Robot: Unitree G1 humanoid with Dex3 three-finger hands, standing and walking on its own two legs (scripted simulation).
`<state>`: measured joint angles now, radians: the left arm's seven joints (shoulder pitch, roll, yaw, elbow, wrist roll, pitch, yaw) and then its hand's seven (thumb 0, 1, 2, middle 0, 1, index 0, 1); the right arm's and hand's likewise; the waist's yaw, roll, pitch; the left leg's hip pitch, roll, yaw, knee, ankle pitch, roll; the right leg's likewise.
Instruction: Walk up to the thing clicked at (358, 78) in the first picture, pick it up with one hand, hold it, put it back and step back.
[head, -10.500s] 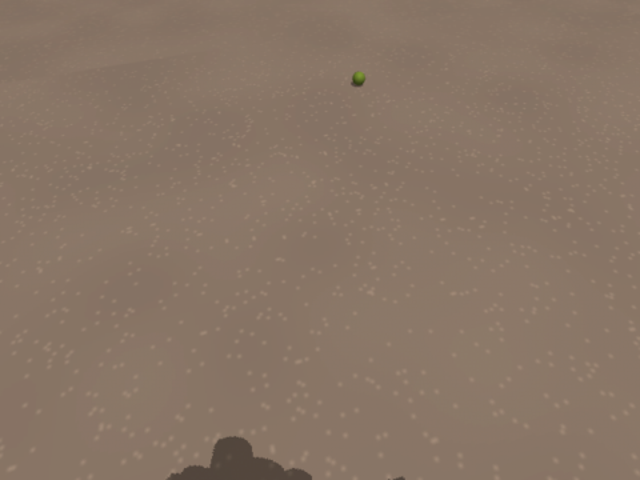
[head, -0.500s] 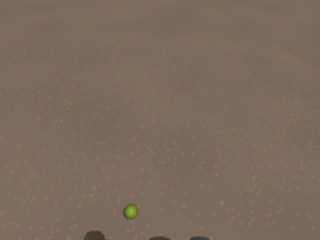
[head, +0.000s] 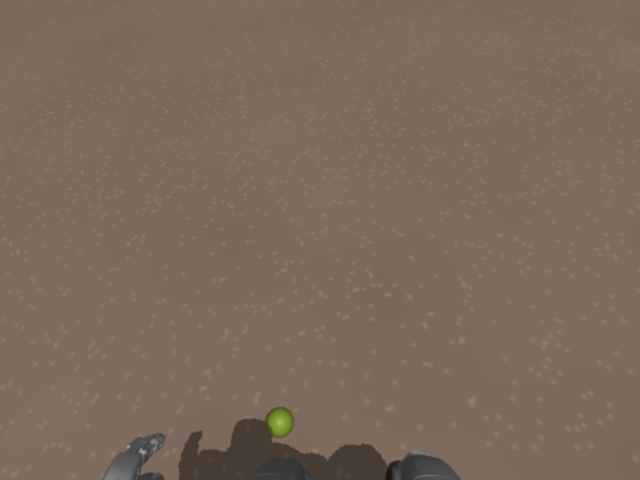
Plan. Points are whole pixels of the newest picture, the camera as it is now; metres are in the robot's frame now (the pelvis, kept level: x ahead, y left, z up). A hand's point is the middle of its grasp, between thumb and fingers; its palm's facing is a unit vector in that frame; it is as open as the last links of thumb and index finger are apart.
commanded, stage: walk up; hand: left
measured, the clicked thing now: (279, 422) +0.32 +0.22 -0.72
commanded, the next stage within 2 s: stand in 0.78 s
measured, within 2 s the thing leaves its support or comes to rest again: neither
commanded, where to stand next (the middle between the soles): -0.03 +0.00 m, yaw -2 degrees
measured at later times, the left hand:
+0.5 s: hand out of the picture +0.06 +0.27 -0.14, palm faces +0.03 -0.94 -0.33, open 7.4 cm
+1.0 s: hand out of the picture +0.10 +0.25 -0.13, palm faces -0.01 -0.94 -0.33, open 7.4 cm
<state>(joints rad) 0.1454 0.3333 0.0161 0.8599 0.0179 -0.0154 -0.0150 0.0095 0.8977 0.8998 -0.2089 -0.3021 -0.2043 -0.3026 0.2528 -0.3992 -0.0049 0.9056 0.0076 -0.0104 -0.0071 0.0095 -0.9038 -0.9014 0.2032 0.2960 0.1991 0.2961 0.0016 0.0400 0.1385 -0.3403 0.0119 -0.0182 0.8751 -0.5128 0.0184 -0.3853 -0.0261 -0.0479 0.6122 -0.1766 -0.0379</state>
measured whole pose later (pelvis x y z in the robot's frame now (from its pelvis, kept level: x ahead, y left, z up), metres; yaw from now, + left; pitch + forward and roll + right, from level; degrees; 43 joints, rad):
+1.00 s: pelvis +0.02 +0.00 +0.03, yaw +1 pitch -3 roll +0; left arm 0.07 0.35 0.00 1.16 0.01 -0.02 -0.01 0.01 0.90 0.90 -0.21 -0.30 -0.20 -0.30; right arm 0.10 -0.35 -0.01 1.16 -0.01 0.00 0.01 0.01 -0.90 -0.90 0.20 0.30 0.20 0.30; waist -0.01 -0.01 0.06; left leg -0.11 0.02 0.01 0.33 -0.18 -0.02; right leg -0.16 -0.01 0.00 0.34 -0.13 0.00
